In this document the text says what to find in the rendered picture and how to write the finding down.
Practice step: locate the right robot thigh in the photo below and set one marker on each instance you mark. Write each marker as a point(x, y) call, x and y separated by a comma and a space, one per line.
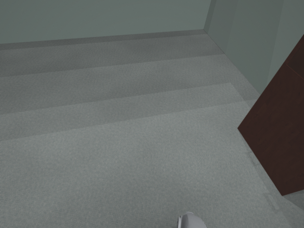
point(190, 221)

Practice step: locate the cabinet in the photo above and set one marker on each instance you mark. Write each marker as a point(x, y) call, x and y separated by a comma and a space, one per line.
point(274, 128)

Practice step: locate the drawer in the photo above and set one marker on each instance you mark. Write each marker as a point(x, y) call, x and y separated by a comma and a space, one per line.
point(297, 61)

